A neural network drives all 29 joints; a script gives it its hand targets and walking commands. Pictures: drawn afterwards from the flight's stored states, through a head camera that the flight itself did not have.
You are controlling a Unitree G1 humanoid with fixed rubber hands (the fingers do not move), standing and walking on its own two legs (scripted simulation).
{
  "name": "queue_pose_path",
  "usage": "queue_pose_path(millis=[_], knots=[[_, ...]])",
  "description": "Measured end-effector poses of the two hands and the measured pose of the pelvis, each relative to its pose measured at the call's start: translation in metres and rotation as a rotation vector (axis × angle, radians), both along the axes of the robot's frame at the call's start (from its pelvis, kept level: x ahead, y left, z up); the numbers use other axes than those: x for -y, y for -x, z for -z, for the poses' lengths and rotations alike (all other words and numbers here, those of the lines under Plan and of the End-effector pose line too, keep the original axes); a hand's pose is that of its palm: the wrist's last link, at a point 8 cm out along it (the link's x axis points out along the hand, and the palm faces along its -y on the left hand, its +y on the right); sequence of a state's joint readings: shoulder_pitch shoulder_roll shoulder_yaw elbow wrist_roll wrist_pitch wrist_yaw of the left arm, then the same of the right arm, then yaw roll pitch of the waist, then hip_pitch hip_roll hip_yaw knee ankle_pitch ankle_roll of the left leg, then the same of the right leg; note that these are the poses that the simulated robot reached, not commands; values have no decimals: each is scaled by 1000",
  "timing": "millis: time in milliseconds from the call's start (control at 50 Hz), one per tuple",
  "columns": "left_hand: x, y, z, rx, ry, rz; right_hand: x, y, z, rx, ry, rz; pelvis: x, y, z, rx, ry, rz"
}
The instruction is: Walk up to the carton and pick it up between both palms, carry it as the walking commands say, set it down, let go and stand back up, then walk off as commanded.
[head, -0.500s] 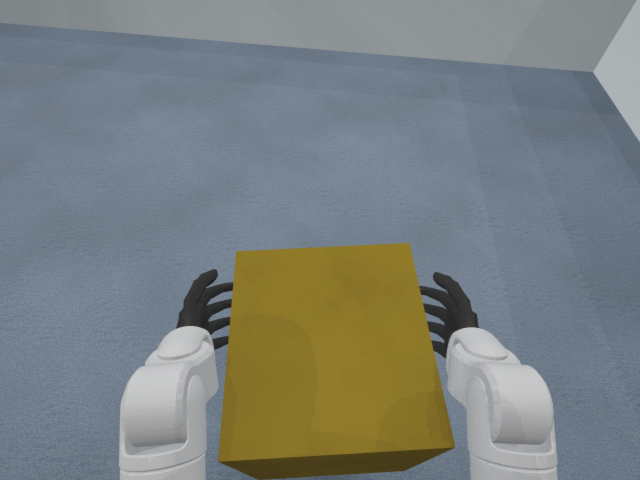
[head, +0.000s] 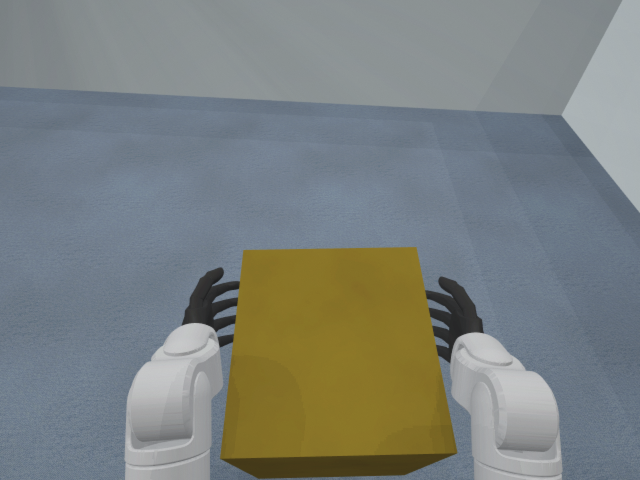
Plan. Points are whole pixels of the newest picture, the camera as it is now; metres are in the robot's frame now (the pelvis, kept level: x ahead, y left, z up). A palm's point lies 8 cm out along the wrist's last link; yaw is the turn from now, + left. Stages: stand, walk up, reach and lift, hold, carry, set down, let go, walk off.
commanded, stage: carry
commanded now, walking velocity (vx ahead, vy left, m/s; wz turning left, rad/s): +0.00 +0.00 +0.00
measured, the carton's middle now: (330, 372) +0.27 -0.02 +0.01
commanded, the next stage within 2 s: none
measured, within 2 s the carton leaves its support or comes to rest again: neither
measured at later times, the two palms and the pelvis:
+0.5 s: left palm (156, 297) +0.36 +0.20 +0.06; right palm (378, 284) +0.36 -0.09 +0.07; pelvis +0.08 +0.05 +0.00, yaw +1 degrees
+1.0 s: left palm (146, 268) +0.41 +0.23 +0.05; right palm (352, 271) +0.40 -0.06 +0.05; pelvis +0.13 +0.09 -0.01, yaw -1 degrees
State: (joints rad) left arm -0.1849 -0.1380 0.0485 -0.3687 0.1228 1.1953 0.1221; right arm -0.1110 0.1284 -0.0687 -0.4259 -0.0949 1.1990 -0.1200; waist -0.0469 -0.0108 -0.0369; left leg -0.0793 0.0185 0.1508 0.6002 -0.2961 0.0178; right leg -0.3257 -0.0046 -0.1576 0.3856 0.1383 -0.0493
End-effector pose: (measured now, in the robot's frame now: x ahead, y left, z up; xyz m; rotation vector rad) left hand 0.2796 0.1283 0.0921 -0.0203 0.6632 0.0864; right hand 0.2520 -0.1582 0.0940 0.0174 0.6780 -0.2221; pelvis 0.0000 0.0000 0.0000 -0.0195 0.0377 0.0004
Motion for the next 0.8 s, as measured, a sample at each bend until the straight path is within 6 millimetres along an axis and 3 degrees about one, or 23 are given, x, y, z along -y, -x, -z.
queue_pose_path(millis=[80, 180, 380, 500, 580, 660, 800], knots=[[-17, -19, 16, -14, -14, -38, -16, -30, 18, -13, -18, -34, -6, -22, 17, 0, 48, -5], [-35, -31, 41, -100, -4, -74, -34, -57, 35, -102, 14, -82, -13, -42, 15, -18, 30, -9], [-63, -63, 32, -35, 35, -99, -63, -92, 19, -39, 50, -103, -34, -70, 8, -29, 44, -41], [-74, -78, 34, -69, 9, -81, -73, -104, 26, -79, 34, -93, -48, -85, 1, -33, 45, -23], [-81, -92, 24, -27, -12, -84, -80, -117, 24, -37, 13, -97, -56, -99, 3, 5, 26, -50], [-96, -105, 28, 7, 5, -100, -96, -132, 26, -4, 25, -107, -67, -109, 14, 17, 29, -45], [-108, -117, 45, -44, -29, -85, -108, -145, 42, -58, 26, -103, -83, -127, 13, -5, 4, -9]])
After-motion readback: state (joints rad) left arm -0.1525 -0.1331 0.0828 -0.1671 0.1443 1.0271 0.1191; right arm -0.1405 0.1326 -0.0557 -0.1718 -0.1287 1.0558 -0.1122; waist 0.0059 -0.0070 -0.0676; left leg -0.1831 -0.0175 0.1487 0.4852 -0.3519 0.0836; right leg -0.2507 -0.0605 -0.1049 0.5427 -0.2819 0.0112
